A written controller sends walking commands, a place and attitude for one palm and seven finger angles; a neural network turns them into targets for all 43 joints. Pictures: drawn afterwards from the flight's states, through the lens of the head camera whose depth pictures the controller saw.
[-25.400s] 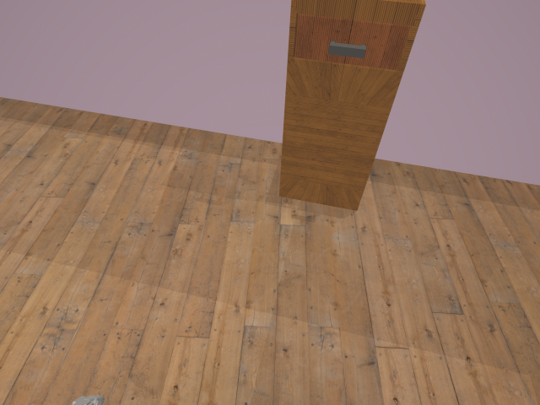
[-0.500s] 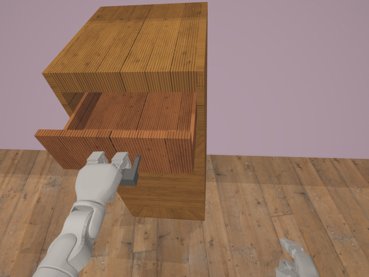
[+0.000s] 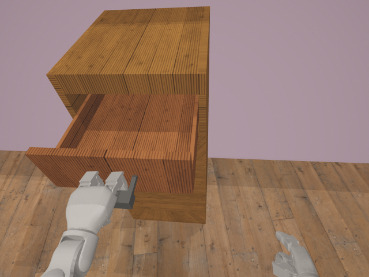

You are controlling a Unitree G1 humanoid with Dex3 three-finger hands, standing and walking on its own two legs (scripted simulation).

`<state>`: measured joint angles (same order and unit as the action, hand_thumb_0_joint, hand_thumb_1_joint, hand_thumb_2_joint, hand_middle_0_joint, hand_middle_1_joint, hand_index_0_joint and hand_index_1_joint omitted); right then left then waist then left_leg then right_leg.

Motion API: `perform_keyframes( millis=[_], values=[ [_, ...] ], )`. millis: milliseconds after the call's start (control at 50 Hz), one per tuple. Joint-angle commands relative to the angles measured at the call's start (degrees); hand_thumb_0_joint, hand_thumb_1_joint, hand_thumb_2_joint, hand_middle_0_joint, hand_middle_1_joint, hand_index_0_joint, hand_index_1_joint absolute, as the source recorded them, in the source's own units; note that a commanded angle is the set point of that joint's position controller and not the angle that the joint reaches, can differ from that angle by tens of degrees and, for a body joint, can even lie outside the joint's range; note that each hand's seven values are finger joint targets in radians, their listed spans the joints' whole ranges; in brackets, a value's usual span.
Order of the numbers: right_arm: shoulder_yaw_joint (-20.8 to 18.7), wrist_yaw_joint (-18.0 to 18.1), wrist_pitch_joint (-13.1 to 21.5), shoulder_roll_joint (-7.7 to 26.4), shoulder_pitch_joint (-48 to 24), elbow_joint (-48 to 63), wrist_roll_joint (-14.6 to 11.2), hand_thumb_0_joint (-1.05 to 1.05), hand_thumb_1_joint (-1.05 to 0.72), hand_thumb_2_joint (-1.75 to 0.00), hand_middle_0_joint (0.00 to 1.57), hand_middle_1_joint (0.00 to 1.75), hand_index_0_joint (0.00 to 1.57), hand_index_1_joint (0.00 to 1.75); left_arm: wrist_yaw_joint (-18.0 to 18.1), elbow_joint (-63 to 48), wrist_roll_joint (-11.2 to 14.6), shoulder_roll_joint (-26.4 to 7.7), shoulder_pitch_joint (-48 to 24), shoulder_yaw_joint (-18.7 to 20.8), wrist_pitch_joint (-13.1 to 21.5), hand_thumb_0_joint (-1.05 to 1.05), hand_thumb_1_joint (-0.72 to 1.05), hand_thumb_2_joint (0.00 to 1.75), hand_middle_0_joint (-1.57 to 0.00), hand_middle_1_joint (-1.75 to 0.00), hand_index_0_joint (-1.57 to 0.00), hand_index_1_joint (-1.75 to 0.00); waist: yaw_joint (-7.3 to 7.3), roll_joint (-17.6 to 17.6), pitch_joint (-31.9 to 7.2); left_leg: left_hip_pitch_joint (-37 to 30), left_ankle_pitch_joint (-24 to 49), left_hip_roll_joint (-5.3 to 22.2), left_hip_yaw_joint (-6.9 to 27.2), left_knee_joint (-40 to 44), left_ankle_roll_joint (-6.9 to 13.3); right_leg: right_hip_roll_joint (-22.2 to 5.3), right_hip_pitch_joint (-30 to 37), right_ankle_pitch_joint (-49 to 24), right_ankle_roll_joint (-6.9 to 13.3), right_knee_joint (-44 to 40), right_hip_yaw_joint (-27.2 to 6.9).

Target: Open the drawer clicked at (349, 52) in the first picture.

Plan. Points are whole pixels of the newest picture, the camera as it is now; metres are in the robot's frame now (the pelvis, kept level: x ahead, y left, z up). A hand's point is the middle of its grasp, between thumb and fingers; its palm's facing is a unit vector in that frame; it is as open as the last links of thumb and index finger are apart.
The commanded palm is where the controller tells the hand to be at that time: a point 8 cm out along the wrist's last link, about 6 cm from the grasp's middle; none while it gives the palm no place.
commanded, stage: pull the drawer open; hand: left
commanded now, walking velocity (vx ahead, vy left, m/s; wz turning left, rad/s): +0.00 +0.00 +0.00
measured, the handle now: (109, 188) +0.28 +0.21 +0.05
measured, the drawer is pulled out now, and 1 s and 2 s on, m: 0.21 0.30 0.29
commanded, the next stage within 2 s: open the thumb to release the handle in 1.14 s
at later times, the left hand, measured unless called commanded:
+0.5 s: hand (98, 232) +0.19 +0.21 +0.03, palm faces +0.00 -0.11 -0.99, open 6.2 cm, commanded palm +0.15 +0.21 +0.09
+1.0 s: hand (88, 262) +0.14 +0.20 +0.03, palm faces -0.01 -0.11 -0.99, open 6.2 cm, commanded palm +0.09 +0.21 +0.09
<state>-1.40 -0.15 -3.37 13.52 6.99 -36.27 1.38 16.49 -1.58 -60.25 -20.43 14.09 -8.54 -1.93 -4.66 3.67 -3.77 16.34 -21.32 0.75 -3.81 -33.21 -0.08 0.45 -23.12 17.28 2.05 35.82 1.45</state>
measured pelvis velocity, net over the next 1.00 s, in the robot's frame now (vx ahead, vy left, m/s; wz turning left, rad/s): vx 0.00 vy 0.00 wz -0.03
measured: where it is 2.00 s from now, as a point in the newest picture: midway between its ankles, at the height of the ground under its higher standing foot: outside the picture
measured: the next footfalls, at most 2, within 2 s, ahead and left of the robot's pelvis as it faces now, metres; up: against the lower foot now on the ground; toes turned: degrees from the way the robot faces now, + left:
none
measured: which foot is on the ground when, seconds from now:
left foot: down 0.00-1.00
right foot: down 0.00-1.00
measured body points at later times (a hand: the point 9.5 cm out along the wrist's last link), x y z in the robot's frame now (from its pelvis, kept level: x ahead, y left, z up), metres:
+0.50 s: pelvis +0.00 +0.00 +0.00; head +0.02 -0.03 +0.45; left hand +0.19 +0.21 +0.08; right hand +0.22 -0.21 -0.10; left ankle -0.05 +0.12 -0.73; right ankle +0.01 -0.10 -0.73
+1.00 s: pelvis +0.00 +0.00 -0.01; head +0.01 -0.04 +0.44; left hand +0.13 +0.21 +0.08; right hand +0.21 -0.21 -0.10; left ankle -0.05 +0.12 -0.73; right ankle +0.01 -0.10 -0.73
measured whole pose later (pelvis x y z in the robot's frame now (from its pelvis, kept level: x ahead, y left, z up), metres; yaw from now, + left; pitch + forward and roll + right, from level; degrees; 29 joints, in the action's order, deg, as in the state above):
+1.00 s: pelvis +0.00 +0.00 -0.01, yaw -2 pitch +5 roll +1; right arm 0.2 -3.0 -3.9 13.6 6.7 -31.8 2.1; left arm 22.5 -19.5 -59.6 -23.0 40.8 -5.9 0.9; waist -5.6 3.4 -4.6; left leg 19.8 -24.6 2.1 -4.8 -39.6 -0.5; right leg 1.8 -26.8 19.4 2.5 41.1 0.4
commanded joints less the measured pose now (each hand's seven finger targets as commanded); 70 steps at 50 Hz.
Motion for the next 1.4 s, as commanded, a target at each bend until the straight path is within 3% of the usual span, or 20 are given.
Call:
perform_keyframes(
  millis=[0, 60, 180, 200, 260, 280, 320, 440, 540, 680, 740, 780, 820, 900, 1040, 1200, 1220, 1240, 1300, 1380],
  values=[
    [-1.51, -0.11, 2.62, 4.45, -7.94, 9.44, -0.2, 0.0, -0.9, -0.9, 0.2, 0.3, 0.2, 0.3, 4.0, -16.12, 0.73, -6.71, -6.0, 7.5, -0.38, 0.0, 0.9, 0.9, -0.4, -1.35, -0.4, -1.35, -0.83, -2.54, -12.05, -0.93, 21.99, -1.79, 1.7, 2.58, 0.47, 0.48, 10.19, -18.33, 0.41, -3.25, -1.9],
    [-1.44, -0.38, 2.51, 4.25, -8.44, 9.74, -0.24, 0.0, -0.9, -0.9, 0.2, 0.3, 0.2, 0.3, 3.89, -17.68, 1.07, -5.75, -3.67, 6.55, -0.45, 0.0, 0.9, 0.9, -0.4, -1.35, -0.4, -1.35, -0.88, -3.34, -10.92, -0.84, 21.55, -1.79, 1.87, 2.48, 0.56, 0.56, 9.8, -18.17, 0.31, -3.33, -1.76],
    [-0.85, 0.21, 2.16, 4.04, -9.53, 9.74, -0.32, 0.0, -0.9, -0.9, 0.2, 0.3, 0.2, 0.3, 4.09, -17.08, 1.19, -9.16, -0.14, 10.66, -0.7, 0.0, 0.9, 0.9, -0.4, -1.35, -0.4, -1.35, -1.72, -3.67, -9.49, 0.36, 18.47, -2.08, 1.7, 2.92, 0.52, 0.69, 10.54, -16.75, 0.33, -4.19, -3.1],
    [-0.62, -0.02, 2.2, 3.86, -9.57, 9.82, -0.14, 0.0, -0.9, -0.9, 0.2, 0.3, 0.2, 0.3, 4.03, -18.18, 0.86, -7.28, -0.44, 8.62, -0.73, 0.0, 0.9, 0.9, -0.4, -1.35, -0.4, -1.35, -1.36, -2.06, -9.88, 0.1, 18.83, -2.05, 1.6, 2.62, 0.6, 0.4, 9.9, -16.84, 0.25, -3.74, -2.74],
    [-0.7, -0.23, 2.28, 3.75, -9.58, 10.03, -0.13, 0.0, -0.9, -0.9, 0.2, 0.3, 0.2, 0.3, 4.14, -19.72, 1.24, -7.37, 2.65, 9.02, -0.71, 0.0, 0.9, 0.9, -0.4, -1.35, -0.4, -1.35, -1.89, -1.99, -10.21, -0.12, 19.64, -2.01, 1.67, 2.65, 0.53, 0.56, 10.73, -18.12, 0.33, -3.68, -2.9],
    [-0.7, -0.18, 2.29, 3.87, -9.64, 10.25, -0.22, 0.0, -0.9, -0.9, 0.2, 0.3, 0.2, 0.3, 4.27, -19.93, 1.56, -9.34, 4.83, 11.38, -0.59, 0.0, 0.9, 0.9, -0.4, -1.35, -0.4, -1.35, -2.38, -2.73, -10.84, -0.13, 20.21, -2.02, 1.65, 2.66, 0.37, 0.67, 11.82, -19.12, 0.39, -3.74, -3.53],
    [-0.54, -0.64, 2.25, 3.56, -9.84, 10.54, -0.29, 0.0, -0.9, -0.9, 0.2, 0.3, 0.2, 0.3, 4.22, -21.37, 1.68, -7.36, 8.56, 9.69, -0.41, 0.0, 0.9, 0.9, -0.4, -1.35, -0.4, -1.35, -2.56, -1.41, -9.99, 0.25, 20.88, -1.94, 1.5, 2.55, 0.32, 0.6, 11.37, -19.75, 0.43, -3.27, -3.28],
    [-0.64, -1.4, 2.14, 3.96, -9.33, 11.28, 0.09, 0.0, -0.9, -0.9, 0.2, 0.3, 0.2, 0.3, 5.1, -24.43, 1.18, -6.72, 11.44, 8.86, -0.27, 0.0, 0.9, 0.9, -0.4, -1.35, -0.4, -1.35, -1.81, -2.1, -9.02, 0.44, 20.29, -1.59, 1.86, 1.26, 0.56, 0.8, 8.64, -17.64, 0.31, -2.66, -3.12],
    [-0.68, -1.29, 2.41, 3.98, -8.93, 11.6, 0.05, 0.0, -0.9, -0.9, 0.2, 0.3, 0.2, 0.3, 6.15, -24.91, 1.5, -8.37, 15.63, 11.19, 0.12, 0.0, 0.9, 0.9, -0.4, -1.35, -0.4, -1.35, -2.36, -3.55, -9.3, 1.36, 19.58, -1.75, 1.87, 0.22, 0.56, 0.59, 8.75, -18.96, 0.2, -2.18, -3.88],
    [-0.58, -1.72, 2.14, 4.51, -9.04, 12.44, -0.16, 0.0, -0.9, -0.9, 0.2, 0.3, 0.2, 0.3, 7.5, -27.66, 2.09, -9.57, 22.01, 12.99, 0.4, 0.0, 0.9, 0.9, -0.4, -1.35, -0.4, -1.35, -2.78, -1.92, -9.95, 1.78, 20.6, -1.44, 1.86, -0.68, 0.12, 0.57, 8.62, -20.94, 0.28, -1.64, -5.27],
    [-0.51, -2.24, 2.17, 4.48, -8.61, 13.08, -0.12, 0.0, -0.9, -0.9, 0.2, 0.3, 0.2, 0.3, 7.92, -29.09, 2.46, -8.52, 26.18, 11.94, 0.5, 0.0, 0.9, 0.9, -0.4, -1.35, -0.4, -1.35, -2.83, -2.4, -9.37, 2.28, 20.83, -1.3, 1.77, -1.47, 0.35, 0.37, 7.8, -21.35, 0.03, -1.07, -5.06],
    [-0.46, -2.26, 2.0, 4.84, -8.86, 13.33, -0.25, 0.0, -0.9, -0.9, 0.2, 0.3, 0.2, 0.3, 8.47, -29.45, 2.58, -9.7, 27.91, 13.52, 0.62, 0.0, 0.9, 0.9, -0.4, -1.35, -0.4, -1.35, -3.0, -1.78, -9.09, 2.54, 20.33, -1.14, 1.88, -1.48, 0.01, 0.64, 7.53, -20.19, 0.21, -1.36, -5.78],
    [-0.44, -2.66, 1.9, 4.66, -8.77, 13.72, -0.16, 0.0, -0.9, -0.9, 0.2, 0.3, 0.2, 0.3, 8.64, -30.21, 2.53, -7.99, 28.67, 11.62, 0.62, 0.0, 0.9, 0.9, -0.4, -1.35, -0.4, -1.35, -2.63, -2.22, -7.64, 2.81, 18.5, -1.06, 2.05, -1.88, 0.35, 0.56, 5.58, -16.84, 0.16, -1.43, -5.24],
    [-0.49, -2.74, 2.15, 4.81, -8.11, 14.33, 0.34, 0.0, -0.9, -0.9, 0.2, 0.3, 0.2, 0.3, 9.42, -30.72, 2.29, -9.13, 28.64, 12.73, 0.93, 0.0, 0.9, 0.9, -0.4, -1.35, -0.4, -1.35, -2.36, -2.81, -6.9, 2.44, 15.24, -1.13, 2.42, -2.72, 0.42, 0.44, 2.8, -11.42, 0.31, -2.11, -6.27],
    [-0.37, -3.29, 2.53, 5.0, -7.74, 15.17, 0.22, 0.0, -0.9, -0.9, 0.2, 0.3, 0.2, 0.3, 10.11, -31.48, 2.85, -8.08, 35.53, 12.15, 1.66, 0.0, 0.9, 0.9, -0.4, -1.35, -0.4, -1.35, -3.06, -1.7, -6.64, 3.56, 16.13, -0.85, 2.48, -3.48, 0.28, 0.44, 2.41, -12.34, 0.47, -1.06, -6.16],
    [-0.15, -3.65, 2.13, 5.3, -7.72, 15.82, 0.2, 0.0, -0.9, -0.9, 0.2, 0.3, 0.2, 0.3, 10.77, -32.25, 2.94, -8.98, 36.59, 13.23, 0.88, 0.0, 0.9, 0.9, -0.4, -1.35, -0.4, -1.35, -2.74, -1.78, -6.19, 5.31, 15.12, -0.58, 2.77, -4.0, 0.22, 0.42, 1.44, -11.01, 0.56, -0.36, -6.66],
    [-0.35, -2.92, 1.28, 5.72, -8.08, 13.24, 1.14, 0.0, -0.9, -0.9, 0.2, 0.3, 0.2, 0.3, 10.91, -32.14, 1.01, -10.21, 17.08, 12.76, 0.68, 0.0, 0.9, 0.9, -0.4, -1.35, -0.4, -1.35, 1.39, -2.74, -4.07, 5.03, 10.98, -1.5, 3.79, -4.44, 0.39, 0.45, -3.73, -7.07, 0.73, -0.96, -7.2],
    [-1.06, -2.27, 1.86, 4.86, -7.43, 13.9, 1.32, 0.0, -0.9, -0.9, 0.2, 0.3, 0.2, 0.3, 11.43, -30.23, 0.43, -10.24, 18.91, 15.02, 0.86, 0.0, 0.83, 0.87, -0.4, -1.34, -0.4, -1.34, -0.95, -1.53, -5.32, 4.43, 9.94, -1.28, 3.44, -4.22, 0.79, 0.55, -2.18, -5.11, 0.82, -1.23, -6.22],
    [-1.2, -2.25, 2.62, 4.45, -6.79, 13.77, 0.76, 0.0, -0.9, -0.9, 0.2, 0.3, 0.2, 0.3, 11.01, -28.94, 0.72, -8.08, 20.78, 12.14, 0.78, 0.0, 0.62, 0.78, -0.38, -1.32, -0.38, -1.32, -1.01, -1.31, -8.79, 2.47, 11.94, -1.37, 3.45, -4.42, 0.47, 0.62, -1.52, -6.05, 0.93, -0.09, -5.13],
    [-0.79, -1.65, 2.48, 4.33, -7.65, 13.3, 0.16, 0.0, -0.9, -0.9, 0.2, 0.3, 0.2, 0.3, 9.56, -27.29, 1.34, -8.77, 20.15, 11.88, -0.23, 0.0, 0.34, 0.66, -0.36, -1.29, -0.36, -1.29, -1.27, -4.01, -7.57, 3.84, 11.91, -1.51, 3.26, -3.39, 0.38, 0.48, 0.87, -7.93, 0.59, -0.93, -5.19]
  ],
)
